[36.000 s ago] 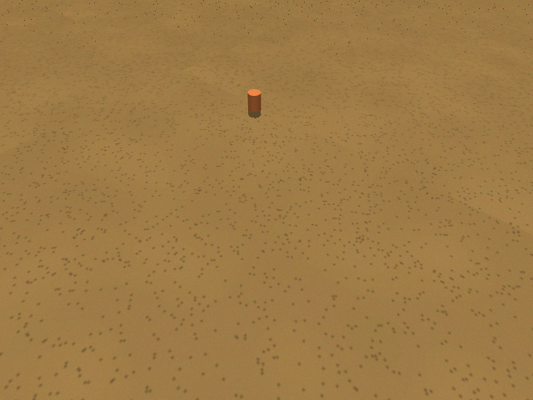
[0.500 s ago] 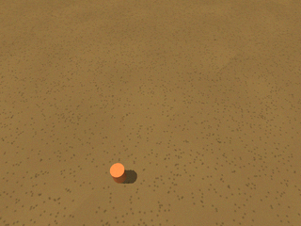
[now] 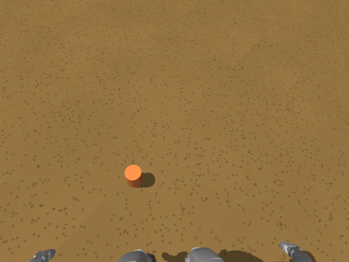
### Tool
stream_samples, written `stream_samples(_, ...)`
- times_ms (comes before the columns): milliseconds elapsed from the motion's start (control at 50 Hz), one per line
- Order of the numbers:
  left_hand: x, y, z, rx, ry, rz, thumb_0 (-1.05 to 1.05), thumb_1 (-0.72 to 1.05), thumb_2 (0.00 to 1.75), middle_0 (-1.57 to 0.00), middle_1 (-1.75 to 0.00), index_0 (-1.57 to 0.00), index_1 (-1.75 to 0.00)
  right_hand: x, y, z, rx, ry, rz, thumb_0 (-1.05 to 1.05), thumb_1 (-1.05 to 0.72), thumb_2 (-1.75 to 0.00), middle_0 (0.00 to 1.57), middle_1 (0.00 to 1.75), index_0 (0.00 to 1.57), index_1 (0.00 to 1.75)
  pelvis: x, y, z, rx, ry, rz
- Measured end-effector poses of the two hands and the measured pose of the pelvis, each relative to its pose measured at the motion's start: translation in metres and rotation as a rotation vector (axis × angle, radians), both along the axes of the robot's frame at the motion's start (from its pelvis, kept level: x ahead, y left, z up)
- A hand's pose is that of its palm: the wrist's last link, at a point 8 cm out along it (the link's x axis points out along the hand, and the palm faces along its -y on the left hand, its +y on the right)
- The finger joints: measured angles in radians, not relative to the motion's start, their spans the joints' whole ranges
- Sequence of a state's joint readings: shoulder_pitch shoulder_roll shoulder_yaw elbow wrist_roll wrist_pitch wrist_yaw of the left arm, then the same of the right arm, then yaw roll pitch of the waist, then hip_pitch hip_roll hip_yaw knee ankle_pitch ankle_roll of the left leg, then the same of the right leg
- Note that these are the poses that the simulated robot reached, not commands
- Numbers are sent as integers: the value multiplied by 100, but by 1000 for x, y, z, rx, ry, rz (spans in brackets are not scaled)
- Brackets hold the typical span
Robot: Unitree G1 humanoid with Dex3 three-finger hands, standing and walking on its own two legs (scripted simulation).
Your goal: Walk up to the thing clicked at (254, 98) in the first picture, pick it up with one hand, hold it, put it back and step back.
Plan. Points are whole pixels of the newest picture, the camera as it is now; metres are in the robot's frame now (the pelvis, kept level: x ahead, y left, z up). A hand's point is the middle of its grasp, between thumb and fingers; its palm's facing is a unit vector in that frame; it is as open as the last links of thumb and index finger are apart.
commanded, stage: step back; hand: left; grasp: from above
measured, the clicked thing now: (134, 176) +0.56 +0.18 -0.70
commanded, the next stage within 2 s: none
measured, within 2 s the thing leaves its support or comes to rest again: neither
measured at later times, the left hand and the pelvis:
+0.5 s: hand out of the picture +0.00 +0.26 -0.14, palm faces +0.03 -0.92 -0.39, open 7.4 cm; pelvis -0.13 -0.01 -0.01, yaw +4 degrees
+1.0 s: hand out of the picture -0.23 +0.23 -0.15, palm faces -0.04 -0.91 -0.40, open 7.4 cm; pelvis -0.31 -0.04 -0.01, yaw -1 degrees
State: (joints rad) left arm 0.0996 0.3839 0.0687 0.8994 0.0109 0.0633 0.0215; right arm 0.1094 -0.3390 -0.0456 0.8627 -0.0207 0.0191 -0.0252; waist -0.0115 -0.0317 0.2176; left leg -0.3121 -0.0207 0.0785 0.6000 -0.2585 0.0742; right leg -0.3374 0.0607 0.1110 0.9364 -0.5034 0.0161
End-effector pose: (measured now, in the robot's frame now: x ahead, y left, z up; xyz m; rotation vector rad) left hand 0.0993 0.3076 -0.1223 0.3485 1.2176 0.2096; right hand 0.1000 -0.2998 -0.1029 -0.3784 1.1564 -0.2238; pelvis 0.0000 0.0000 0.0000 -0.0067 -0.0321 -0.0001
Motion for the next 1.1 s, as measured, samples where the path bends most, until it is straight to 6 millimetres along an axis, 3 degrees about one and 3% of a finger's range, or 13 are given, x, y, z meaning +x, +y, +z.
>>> stream_samples(160, -49, -14, 12, 41, -17, -17, 0, 90, 90, -20, -30, -20, -30, -31, -19, -23, 56, -44, -17, 1, -90, -89, 21, 30, 21, 30, -40, -16, -10, -17, -34, -21)
stream_samples(260, -82, -21, 29, 47, -39, 1, 0, 90, 90, -20, -30, -20, -30, -58, -28, -12, 62, -19, -22, 1, -91, -89, 21, 30, 20, 30, -60, -23, 2, 41, -27, -29)
stream_samples(340, -93, -21, 36, 50, -69, 3, 0, 90, 90, -20, -30, -20, -30, -86, -36, -6, 29, 9, -5, 1, -91, -89, 21, 30, 20, 30, -81, -21, 7, 41, 1, -10)
stream_samples(440, -103, -15, 31, 41, -140, -12, 0, 90, 90, -20, -30, -20, -30, -121, -36, -8, -21, 60, 25, 1, -91, -89, 20, 30, 20, 30, -113, -13, 1, 17, 7, 34)
stream_samples(520, -122, -3, 13, 10, -174, -3, 0, 90, 90, -20, -30, -20, -30, -147, -22, -8, -44, 62, 49, 1, -91, -89, 20, 30, 20, 30, -143, -4, -10, 23, -18, 59)
stream_samples(600, -155, 1, 5, -22, -127, 19, 0, 90, 90, -20, -30, -20, -30, -176, -5, 4, -28, 43, 58, 1, -91, -89, 20, 30, 20, 30, -166, 1, -4, 2, -33, 49)
stream_samples(700, -198, 4, 11, -37, -96, 45, 0, 90, 90, -20, -30, -20, -30, -197, -2, 22, -37, 22, 63, 1, -90, -89, 21, 30, 21, 30, -192, -1, 8, -32, -4, 30)
stream_samples(800, -249, 6, 6, -1, -27, 37, 0, 90, 90, -20, -30, -20, -30, -207, -11, 25, -44, -59, 64, 1, -90, -89, 21, 30, 21, 30, -225, -10, 5, -20, 5, -8)
stream_samples(900, -292, -9, 1, 30, 24, 0, 0, 90, 90, -20, -30, -20, -30, -231, -34, 12, -33, -126, 57, 1, -90, -89, 21, 30, 21, 30, -266, -25, -8, 3, -9, -52)
stream_samples(1000, -339, -36, 12, 36, 16, -5, 0, 91, 90, -20, -30, -20, -30, -277, -60, -11, -3, -105, 7, 1, -90, -89, 21, 30, 20, 30, -306, -41, -13, -19, -32, -22)
stream_samples(1100, -374, -47, 36, 56, 13, 15, 0, 90, 90, -20, -30, -21, -30, -335, -67, -10, 26, -23, -20, 1, -91, -89, 20, 30, 20, 30, -330, -48, 4, 53, -6, -27)
